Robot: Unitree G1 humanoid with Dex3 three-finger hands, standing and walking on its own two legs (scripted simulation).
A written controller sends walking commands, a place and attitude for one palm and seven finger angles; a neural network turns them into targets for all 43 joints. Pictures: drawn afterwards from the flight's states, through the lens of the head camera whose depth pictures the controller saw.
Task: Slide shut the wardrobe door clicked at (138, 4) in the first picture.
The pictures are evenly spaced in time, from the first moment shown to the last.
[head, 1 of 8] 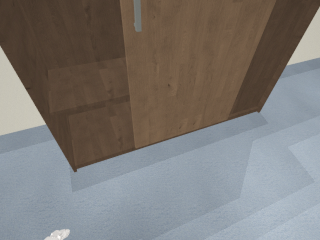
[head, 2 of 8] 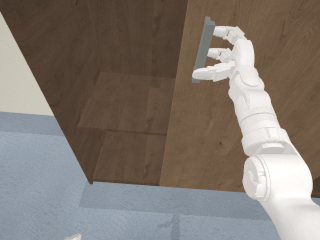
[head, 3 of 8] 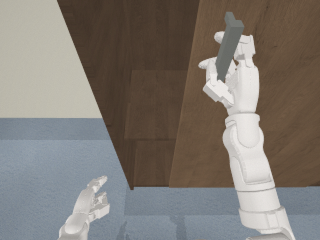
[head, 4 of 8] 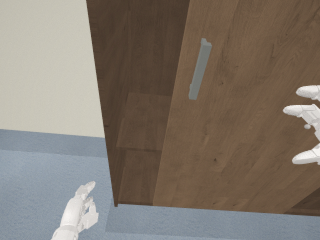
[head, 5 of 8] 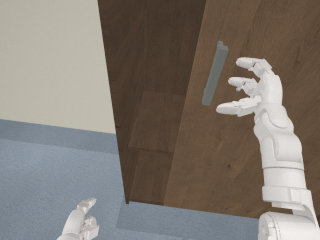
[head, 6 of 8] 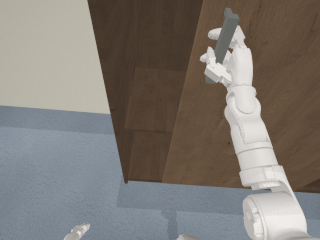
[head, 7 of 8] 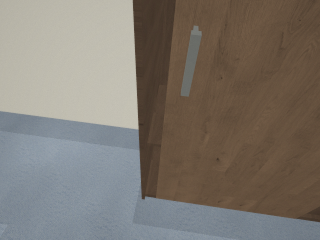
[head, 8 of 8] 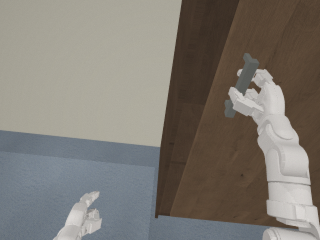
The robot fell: no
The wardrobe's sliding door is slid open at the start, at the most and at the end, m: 0.43 0.43 0.07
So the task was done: no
